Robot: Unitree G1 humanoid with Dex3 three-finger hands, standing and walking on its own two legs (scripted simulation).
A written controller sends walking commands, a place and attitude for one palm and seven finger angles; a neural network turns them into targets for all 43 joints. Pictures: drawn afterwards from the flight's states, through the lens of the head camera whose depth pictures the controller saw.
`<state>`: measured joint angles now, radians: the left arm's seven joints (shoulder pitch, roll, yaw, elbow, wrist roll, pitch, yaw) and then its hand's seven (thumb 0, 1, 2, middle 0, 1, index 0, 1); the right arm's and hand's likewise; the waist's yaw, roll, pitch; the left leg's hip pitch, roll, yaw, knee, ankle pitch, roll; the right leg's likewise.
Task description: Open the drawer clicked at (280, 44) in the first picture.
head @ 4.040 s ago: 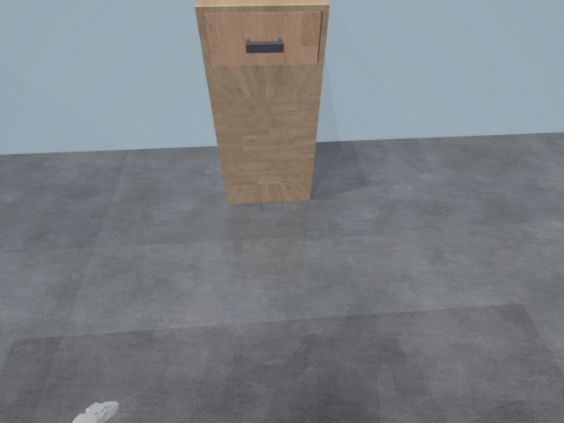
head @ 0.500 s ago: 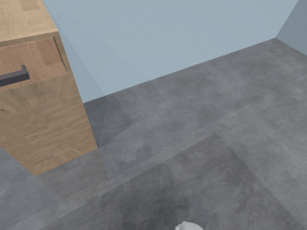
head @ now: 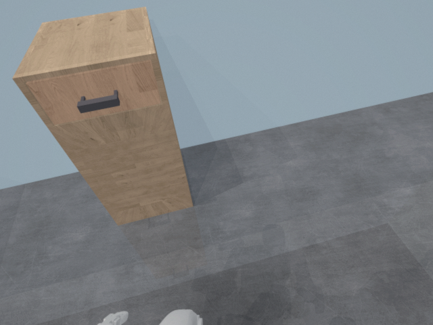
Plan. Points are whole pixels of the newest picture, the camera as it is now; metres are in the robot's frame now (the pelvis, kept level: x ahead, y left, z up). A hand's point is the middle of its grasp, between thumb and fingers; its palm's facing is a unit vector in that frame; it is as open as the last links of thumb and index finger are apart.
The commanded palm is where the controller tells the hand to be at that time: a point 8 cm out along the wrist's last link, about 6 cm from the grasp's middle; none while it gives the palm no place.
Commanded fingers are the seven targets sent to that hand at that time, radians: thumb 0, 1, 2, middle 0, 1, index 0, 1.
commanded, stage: turn to face it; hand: left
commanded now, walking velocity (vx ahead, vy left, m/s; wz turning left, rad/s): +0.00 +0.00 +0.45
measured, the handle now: (99, 99) +0.75 +0.40 +0.01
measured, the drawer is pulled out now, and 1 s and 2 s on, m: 0.00 0.00 0.00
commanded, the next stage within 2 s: take the last steps up to it in 0.36 s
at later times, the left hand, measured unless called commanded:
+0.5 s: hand out of the picture -0.06 +0.28 -0.18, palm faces +0.26 -0.94 -0.23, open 7.4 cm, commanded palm none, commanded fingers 0.00 0.90 0.90 -0.20 -0.30 -0.20 -0.30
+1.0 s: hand out of the picture +0.09 +0.22 -0.16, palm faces +0.16 -0.97 -0.19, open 7.4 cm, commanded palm none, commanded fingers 0.00 0.90 0.90 -0.20 -0.30 -0.20 -0.30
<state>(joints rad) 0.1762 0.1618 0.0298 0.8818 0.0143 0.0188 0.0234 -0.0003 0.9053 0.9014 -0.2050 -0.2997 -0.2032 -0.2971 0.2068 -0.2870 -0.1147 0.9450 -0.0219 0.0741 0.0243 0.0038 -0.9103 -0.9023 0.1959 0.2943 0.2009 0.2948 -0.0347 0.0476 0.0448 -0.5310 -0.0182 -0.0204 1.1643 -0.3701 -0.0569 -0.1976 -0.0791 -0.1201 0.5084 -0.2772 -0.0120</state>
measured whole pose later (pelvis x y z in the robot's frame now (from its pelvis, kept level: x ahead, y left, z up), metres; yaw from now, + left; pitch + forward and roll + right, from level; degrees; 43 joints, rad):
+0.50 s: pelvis -0.03 +0.07 +0.00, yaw +11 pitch -1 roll -2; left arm 0.27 0.27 0.07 1.01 0.02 0.06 0.02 0.00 0.91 0.90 -0.20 -0.30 -0.20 -0.30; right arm 0.14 -0.18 -0.02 0.95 -0.01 0.01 -0.01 0.00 -0.91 -0.90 0.20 0.29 0.20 0.30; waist 0.04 -0.04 0.08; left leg -0.19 -0.01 0.05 0.47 -0.26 0.07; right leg -0.45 -0.11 -0.04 1.09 -0.40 0.08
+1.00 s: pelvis +0.03 +0.03 +0.00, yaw +11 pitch -1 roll +1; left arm 0.16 0.16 0.05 1.02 0.02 0.00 -0.02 0.00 0.91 0.90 -0.20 -0.30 -0.20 -0.30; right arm 0.51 -0.16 -0.05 1.16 -0.03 -0.01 -0.02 0.00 -0.91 -0.90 0.20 0.29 0.20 0.30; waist -0.08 0.02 0.01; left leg -0.09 0.00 0.04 0.42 -0.31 0.01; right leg -0.27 -0.06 -0.08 0.53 -0.29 0.02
